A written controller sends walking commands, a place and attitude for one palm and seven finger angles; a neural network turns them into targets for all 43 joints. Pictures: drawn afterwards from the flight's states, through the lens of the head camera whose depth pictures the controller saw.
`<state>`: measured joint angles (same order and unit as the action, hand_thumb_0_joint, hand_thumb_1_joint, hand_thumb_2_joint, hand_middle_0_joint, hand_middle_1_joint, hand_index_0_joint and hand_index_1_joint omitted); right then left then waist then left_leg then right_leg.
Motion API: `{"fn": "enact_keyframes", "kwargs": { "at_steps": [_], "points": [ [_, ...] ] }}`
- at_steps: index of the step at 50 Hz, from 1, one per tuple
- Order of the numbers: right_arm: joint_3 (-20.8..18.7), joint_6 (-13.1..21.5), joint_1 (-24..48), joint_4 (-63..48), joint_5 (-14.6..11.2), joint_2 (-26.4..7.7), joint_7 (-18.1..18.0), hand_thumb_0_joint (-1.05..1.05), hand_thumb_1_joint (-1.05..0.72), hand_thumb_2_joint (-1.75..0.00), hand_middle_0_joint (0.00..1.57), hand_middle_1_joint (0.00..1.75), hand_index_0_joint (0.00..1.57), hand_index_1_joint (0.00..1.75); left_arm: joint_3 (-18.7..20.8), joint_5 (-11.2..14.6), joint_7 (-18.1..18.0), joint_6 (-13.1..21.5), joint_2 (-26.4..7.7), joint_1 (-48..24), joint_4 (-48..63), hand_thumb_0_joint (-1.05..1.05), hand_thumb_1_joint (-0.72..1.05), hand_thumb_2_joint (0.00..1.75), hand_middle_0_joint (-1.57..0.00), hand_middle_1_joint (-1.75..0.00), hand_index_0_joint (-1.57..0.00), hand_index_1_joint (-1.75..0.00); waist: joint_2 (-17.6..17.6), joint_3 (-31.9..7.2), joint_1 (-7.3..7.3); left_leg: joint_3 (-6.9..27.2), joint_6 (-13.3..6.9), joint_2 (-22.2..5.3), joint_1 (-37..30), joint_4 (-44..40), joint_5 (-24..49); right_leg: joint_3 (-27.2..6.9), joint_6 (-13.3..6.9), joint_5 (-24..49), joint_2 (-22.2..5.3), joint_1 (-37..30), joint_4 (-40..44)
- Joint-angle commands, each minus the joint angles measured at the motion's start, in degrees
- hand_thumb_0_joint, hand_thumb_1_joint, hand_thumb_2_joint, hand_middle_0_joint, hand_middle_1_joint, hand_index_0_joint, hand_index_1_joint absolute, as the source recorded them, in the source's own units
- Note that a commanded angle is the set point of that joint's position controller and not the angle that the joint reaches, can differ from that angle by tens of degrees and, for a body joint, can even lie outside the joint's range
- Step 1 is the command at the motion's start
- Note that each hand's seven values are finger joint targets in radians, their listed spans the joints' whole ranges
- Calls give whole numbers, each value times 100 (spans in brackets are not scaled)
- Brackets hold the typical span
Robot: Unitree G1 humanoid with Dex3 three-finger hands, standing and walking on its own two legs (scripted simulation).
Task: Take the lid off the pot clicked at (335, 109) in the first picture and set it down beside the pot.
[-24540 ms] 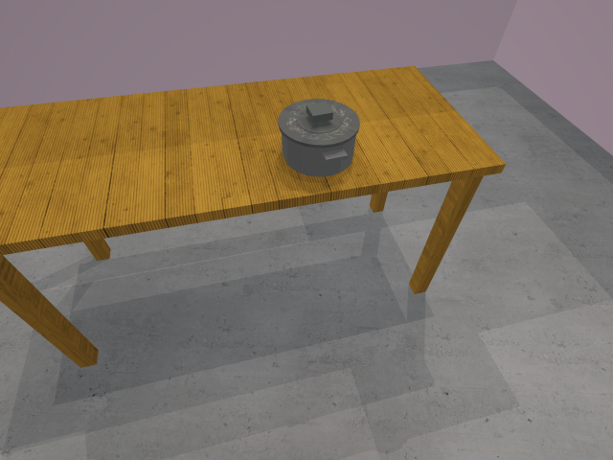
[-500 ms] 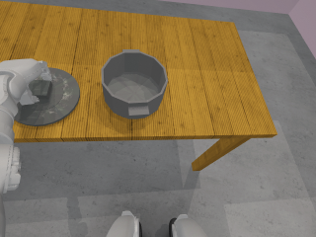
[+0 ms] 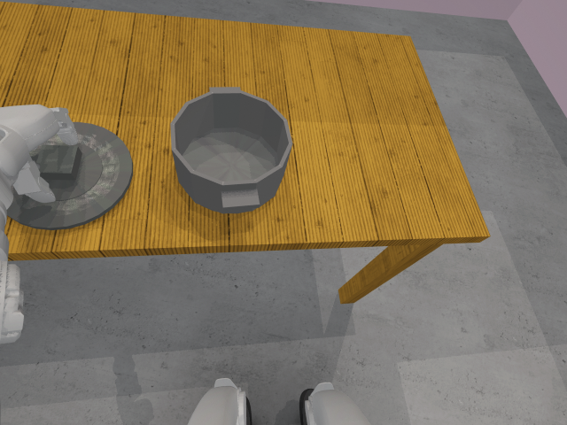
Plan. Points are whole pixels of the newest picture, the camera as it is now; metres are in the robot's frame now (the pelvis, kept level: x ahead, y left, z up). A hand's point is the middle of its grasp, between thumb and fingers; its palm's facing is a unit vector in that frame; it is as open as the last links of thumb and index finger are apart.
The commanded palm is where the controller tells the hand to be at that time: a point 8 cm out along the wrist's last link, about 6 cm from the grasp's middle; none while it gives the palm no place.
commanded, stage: raise the empty hand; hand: left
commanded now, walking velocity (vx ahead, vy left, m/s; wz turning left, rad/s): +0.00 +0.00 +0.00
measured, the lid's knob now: (58, 162) +0.49 +0.32 -0.03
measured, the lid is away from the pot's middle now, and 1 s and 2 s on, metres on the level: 0.26 0.26 0.26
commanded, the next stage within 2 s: draw the hand back to the body in 1.38 s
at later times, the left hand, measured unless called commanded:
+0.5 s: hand (14, 151) +0.46 +0.33 +0.05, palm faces -0.43 -0.14 -0.89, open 11.0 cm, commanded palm +0.50 +0.30 +0.11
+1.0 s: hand out of the picture +0.46 +0.33 +0.10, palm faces -0.40 -0.13 -0.91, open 11.0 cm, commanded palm +0.49 +0.31 +0.16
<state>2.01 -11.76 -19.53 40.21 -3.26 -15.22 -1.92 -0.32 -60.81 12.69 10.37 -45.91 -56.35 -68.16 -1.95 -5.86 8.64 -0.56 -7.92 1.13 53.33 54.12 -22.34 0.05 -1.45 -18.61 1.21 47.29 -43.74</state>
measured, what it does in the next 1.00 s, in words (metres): stands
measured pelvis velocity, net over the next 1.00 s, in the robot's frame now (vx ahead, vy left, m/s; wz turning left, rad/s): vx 0.02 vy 0.00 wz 0.03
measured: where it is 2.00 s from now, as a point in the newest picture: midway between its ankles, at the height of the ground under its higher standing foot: outside the picture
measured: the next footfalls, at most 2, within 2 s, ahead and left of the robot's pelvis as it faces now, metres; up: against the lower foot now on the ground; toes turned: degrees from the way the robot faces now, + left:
none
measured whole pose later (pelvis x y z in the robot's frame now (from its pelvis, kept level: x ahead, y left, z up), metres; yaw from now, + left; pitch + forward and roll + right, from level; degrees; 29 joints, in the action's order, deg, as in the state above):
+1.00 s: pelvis +0.02 +0.00 +0.03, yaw +2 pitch +14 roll -6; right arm 1.0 -9.5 -20.1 40.4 -4.9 -16.0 -2.0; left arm -2.6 -57.1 16.8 9.6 -44.1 -55.3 -63.7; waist -1.8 -5.1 5.6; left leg -1.4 -8.0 3.0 37.6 42.4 -19.2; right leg -2.1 -1.4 -15.9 -0.2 32.2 -33.2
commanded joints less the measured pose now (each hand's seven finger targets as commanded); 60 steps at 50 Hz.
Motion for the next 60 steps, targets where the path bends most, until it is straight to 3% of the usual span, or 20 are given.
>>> {"fn": "enact_keyframes", "kwargs": {
  "at_steps": [1,4,8,16,19,22,23,27,30,34,38,40,42,43,48,50,51,53,57,60],
  "points": [
    [-412,29,-906,-206,42,-1255,-104,0,-90,-90,20,30,20,30,523,47,-257,55,-1798,-2284,1191,0,4,54,-31,-93,-31,-93,-1207,-2860,-60,991,853,-351,-4105,-661,3173,444,-195,441,410,691,337],
    [-393,22,-885,-189,22,-1270,-106,0,-90,-90,20,30,20,30,333,103,-234,39,-1561,-2255,940,0,4,53,-31,-93,-31,-93,-997,-2534,27,980,804,-353,-3854,-702,2879,465,-172,362,403,782,347],
    [-440,31,-854,-202,22,-1277,-111,0,-90,-90,20,30,20,30,410,136,-197,110,-1666,-2600,1688,0,4,53,-31,-93,-31,-93,-1442,-2925,-76,1172,905,-435,-4499,-797,3320,452,-191,427,358,788,377],
    [-435,54,-807,-147,-24,-1263,-91,0,-90,-90,20,30,20,30,192,203,-193,-86,-1371,-2572,1336,0,4,53,-31,-93,-31,-93,-1144,-2485,-61,1143,892,-395,-4322,-1016,2675,448,-178,281,361,665,572],
    [-466,69,-799,-152,-22,-1246,-76,0,-90,-90,20,30,20,30,105,236,-130,-90,-1241,-2701,1682,0,4,53,-31,-93,-31,-93,-1362,-2747,-121,1291,992,-445,-4779,-1052,3204,421,-177,429,341,629,590],
    [-461,81,-779,-150,-58,-1259,-60,0,-90,-90,20,30,20,30,20,295,-110,-173,-1119,-2640,1314,0,4,53,-31,-93,-31,-93,-936,-2341,-72,1275,939,-425,-4465,-1194,2596,403,-153,298,347,562,686],
    [-454,102,-745,-164,-66,-1255,-67,0,-90,-90,20,30,20,30,-13,292,-84,-156,-1063,-2685,1367,0,4,53,-31,-93,-31,-93,-1134,-2323,-108,1310,966,-445,-4550,-1236,2667,376,-167,311,324,647,670],
    [-449,138,-784,-207,-64,-1253,-70,0,-90,-90,20,30,20,30,221,262,-137,-149,-1412,-2675,1487,0,4,53,-31,-93,-31,-93,-960,-2536,-175,1195,946,-366,-4557,-1293,2733,349,-182,452,333,181,780],
    [-490,160,-752,-194,-67,-1224,-44,0,-90,-90,20,30,20,30,-26,295,-105,-187,-1052,-2790,1600,0,4,53,-31,-93,-31,-93,-1179,-2503,-177,1289,1040,-430,-4876,-1342,3082,354,-172,508,321,279,810],
    [-473,188,-734,-175,-81,-1248,-41,0,-90,-90,20,30,20,30,10,330,-87,-244,-1096,-2700,1294,0,4,53,-31,-93,-31,-93,-820,-2253,-174,1204,984,-384,-4632,-1443,2827,337,-166,527,310,82,913],
    [-495,255,-714,-223,-94,-1232,-52,0,-90,-90,20,30,20,30,95,350,-14,-195,-1229,-2862,1734,0,4,53,-31,-93,-31,-93,-1011,-2536,-265,1140,979,-370,-4930,-1508,3225,286,-188,764,287,-240,1018],
    [-486,255,-734,-245,-96,-1218,-67,0,-90,-90,20,30,20,30,258,374,24,-156,-1428,-2633,1623,0,4,53,-31,-93,-31,-93,-834,-2596,-283,1013,960,-312,-4893,-1496,3422,295,-177,886,303,-520,1083],
    [-454,262,-694,-244,-135,-1231,-72,0,-90,-90,20,30,20,30,164,403,51,-185,-1342,-2407,1166,0,4,53,-31,-93,-31,-93,-423,-2106,-228,879,849,-277,-4426,-1610,2791,313,-165,762,301,-610,1181],
    [-445,285,-646,-289,-137,-1234,-71,0,-90,-90,20,30,20,30,171,417,89,-141,-1383,-2538,1469,0,4,53,-31,-93,-31,-93,-698,-2204,-310,840,840,-265,-4532,-1649,2974,277,-196,870,272,-698,1216],
    [-463,345,-651,-322,-148,-1241,-119,0,-90,-90,20,30,20,30,193,450,214,-27,-1492,-2647,1749,0,4,53,-31,-93,-31,-93,-874,-2313,-342,889,873,-285,-4889,-1757,3178,260,-203,936,257,-832,1328],
    [-460,336,-646,-242,-159,-1241,-124,0,-90,-90,20,30,20,30,-117,499,265,-64,-1140,-2733,1565,0,4,53,-31,-93,-31,-93,-798,-1985,-214,906,864,-311,-4866,-1809,2986,287,-167,816,257,-677,1392],
    [-493,344,-658,-215,-160,-1264,-122,0,-90,-90,20,30,20,30,-54,525,281,-63,-1214,-2838,1695,0,4,53,-31,-93,-31,-93,-682,-2010,-235,909,819,-321,-4887,-1857,2774,273,-162,777,247,-731,1451],
    [-476,390,-588,-283,-169,-1248,-151,0,-90,-90,20,30,20,30,27,544,345,-8,-1317,-2871,2003,0,4,53,-31,-93,-31,-93,-1017,-2219,-343,941,877,-321,-5131,-1900,3164,246,-199,915,222,-844,1451],
    [-460,396,-584,-230,-187,-1261,-155,0,-90,-90,20,30,20,30,47,581,384,-62,-1383,-2739,1640,0,4,53,-31,-93,-31,-93,-487,-1955,-295,746,738,-238,-4750,-1965,2768,251,-175,950,220,-1151,1585],
    [-494,421,-563,-259,-166,-1229,-153,0,-90,-90,20,30,20,30,62,542,436,-38,-1382,-2918,2047,0,4,53,-31,-93,-31,-93,-859,-2258,-356,825,839,-280,-5241,-1934,3511,253,-188,1152,217,-1178,1591]
  ]
}}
